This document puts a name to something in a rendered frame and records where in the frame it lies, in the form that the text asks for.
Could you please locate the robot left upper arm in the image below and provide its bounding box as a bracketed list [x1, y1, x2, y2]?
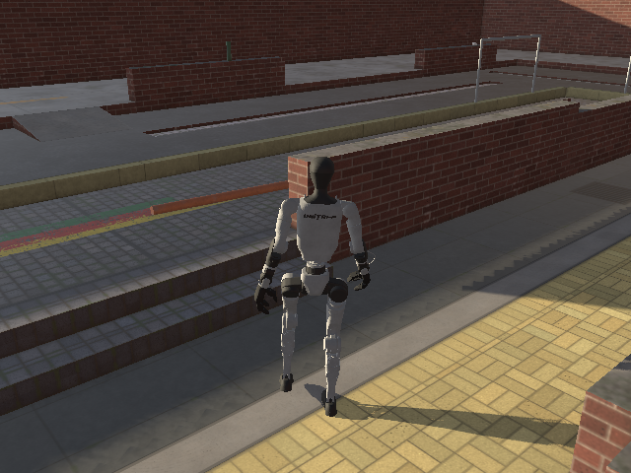
[273, 198, 300, 254]

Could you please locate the robot right thigh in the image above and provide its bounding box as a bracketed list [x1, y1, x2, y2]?
[323, 277, 348, 354]

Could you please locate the robot left forearm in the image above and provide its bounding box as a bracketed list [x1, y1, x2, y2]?
[258, 238, 281, 289]

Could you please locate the robot right hand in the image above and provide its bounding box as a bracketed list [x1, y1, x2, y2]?
[347, 271, 371, 291]

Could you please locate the robot left hand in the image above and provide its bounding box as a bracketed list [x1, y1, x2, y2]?
[254, 285, 277, 314]

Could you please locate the robot left thigh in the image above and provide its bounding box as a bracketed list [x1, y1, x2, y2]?
[281, 273, 302, 330]

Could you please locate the robot right forearm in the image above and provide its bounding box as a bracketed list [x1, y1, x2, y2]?
[353, 239, 370, 275]

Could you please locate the robot thigh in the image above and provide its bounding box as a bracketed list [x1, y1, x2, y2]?
[281, 273, 302, 330]
[323, 277, 348, 354]

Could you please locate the robot right upper arm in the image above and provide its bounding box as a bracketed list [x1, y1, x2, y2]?
[340, 200, 365, 254]

